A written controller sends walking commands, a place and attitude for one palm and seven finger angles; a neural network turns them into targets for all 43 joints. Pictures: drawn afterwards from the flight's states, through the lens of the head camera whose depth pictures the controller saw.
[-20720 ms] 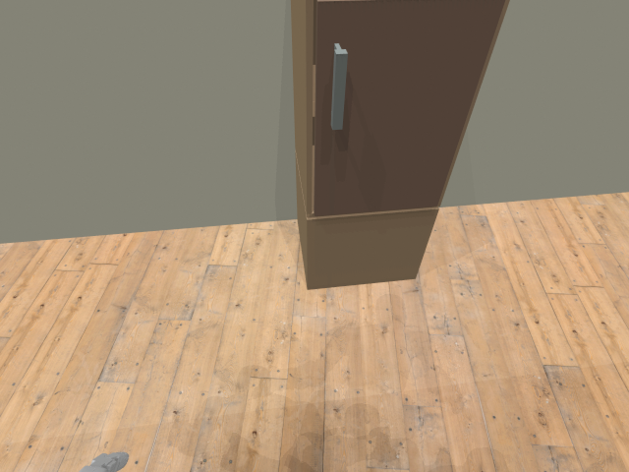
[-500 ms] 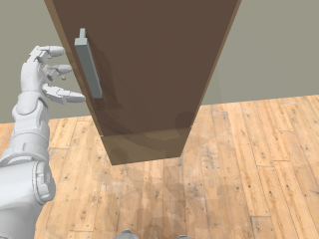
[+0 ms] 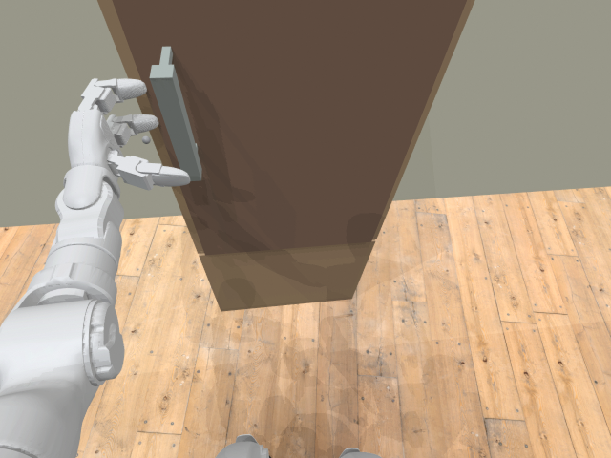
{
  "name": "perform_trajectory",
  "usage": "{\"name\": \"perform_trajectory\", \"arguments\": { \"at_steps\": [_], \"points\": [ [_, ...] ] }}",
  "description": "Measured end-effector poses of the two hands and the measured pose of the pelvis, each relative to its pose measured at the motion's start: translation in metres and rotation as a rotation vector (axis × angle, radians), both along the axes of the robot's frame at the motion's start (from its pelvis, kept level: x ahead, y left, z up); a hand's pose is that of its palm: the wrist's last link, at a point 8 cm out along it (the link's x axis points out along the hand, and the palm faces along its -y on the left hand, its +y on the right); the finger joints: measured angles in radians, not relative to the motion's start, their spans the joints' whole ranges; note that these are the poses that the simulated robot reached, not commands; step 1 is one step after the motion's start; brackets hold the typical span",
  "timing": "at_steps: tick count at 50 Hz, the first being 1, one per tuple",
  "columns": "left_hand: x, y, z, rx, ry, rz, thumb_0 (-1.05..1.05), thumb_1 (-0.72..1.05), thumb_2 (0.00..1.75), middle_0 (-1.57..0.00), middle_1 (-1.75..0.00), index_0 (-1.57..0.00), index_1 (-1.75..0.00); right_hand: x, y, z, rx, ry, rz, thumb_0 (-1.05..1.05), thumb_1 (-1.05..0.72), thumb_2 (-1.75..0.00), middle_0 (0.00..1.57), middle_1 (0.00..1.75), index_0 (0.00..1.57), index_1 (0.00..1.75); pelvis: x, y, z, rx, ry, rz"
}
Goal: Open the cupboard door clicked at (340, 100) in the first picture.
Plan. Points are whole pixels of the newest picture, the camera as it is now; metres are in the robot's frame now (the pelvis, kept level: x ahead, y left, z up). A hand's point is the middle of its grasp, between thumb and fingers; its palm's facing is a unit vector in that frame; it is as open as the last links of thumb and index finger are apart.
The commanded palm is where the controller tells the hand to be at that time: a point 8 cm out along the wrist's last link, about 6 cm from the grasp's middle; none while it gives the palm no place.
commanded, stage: slide the fingers in behind the handle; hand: left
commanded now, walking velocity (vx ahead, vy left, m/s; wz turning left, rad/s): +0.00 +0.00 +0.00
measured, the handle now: (181, 119) +0.53 +0.15 +0.12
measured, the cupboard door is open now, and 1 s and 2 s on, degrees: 0 0 0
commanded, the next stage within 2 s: move the hooked fingers beside the handle in 1.00 s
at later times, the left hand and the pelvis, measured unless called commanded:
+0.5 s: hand (155, 144) +0.49 +0.18 +0.12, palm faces +0.18 -0.98 -0.02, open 14.8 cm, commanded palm +0.46 +0.17 +0.12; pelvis +0.00 -0.01 +0.00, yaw +2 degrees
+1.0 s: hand (159, 147) +0.48 +0.17 +0.12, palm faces +0.17 -0.98 -0.02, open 15.2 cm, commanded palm +0.46 +0.17 +0.12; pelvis +0.00 +0.00 +0.00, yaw +3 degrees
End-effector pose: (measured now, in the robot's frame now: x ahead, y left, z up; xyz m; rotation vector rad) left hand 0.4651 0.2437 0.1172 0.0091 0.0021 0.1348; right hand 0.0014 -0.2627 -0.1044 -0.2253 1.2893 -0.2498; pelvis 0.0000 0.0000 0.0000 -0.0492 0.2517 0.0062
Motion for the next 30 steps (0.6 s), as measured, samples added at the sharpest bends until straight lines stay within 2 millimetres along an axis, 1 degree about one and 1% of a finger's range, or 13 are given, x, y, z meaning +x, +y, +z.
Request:
{"name": "perform_trajectory", "arguments": {
  "at_steps": [6, 13, 30],
  "points": [
    [-0.003, -0.003, 0.000, 0.001, 0.000, 0.010, -0.01, -0.50, 0.30, -0.25, -1.20, -0.24, -1.22, 0.004, -0.005, 0.000, -0.001, -0.007, 0.013, 0.01, -0.91, -0.90, 0.21, 0.30, 0.20, 0.30, 0.001, -0.003, 0.000, 0.001, -0.002, 0.008],
    [-0.006, -0.007, 0.000, 0.003, -0.003, 0.026, -0.01, -0.50, 0.30, -0.21, -1.18, -0.20, -1.20, 0.015, -0.008, -0.002, 0.009, -0.022, 0.037, 0.01, -0.91, -0.90, 0.20, 0.30, 0.20, 0.30, 0.002, -0.006, 0.000, 0.003, -0.004, 0.019],
    [-0.013, -0.018, -0.001, 0.010, -0.008, 0.047, -0.01, -0.50, 0.30, -0.12, -1.14, -0.10, -1.15, 0.046, -0.003, -0.008, 0.044, -0.072, 0.097, 0.01, -0.91, -0.90, 0.20, 0.30, 0.20, 0.30, 0.006, -0.007, 0.000, 0.006, -0.008, 0.040]
  ]
}}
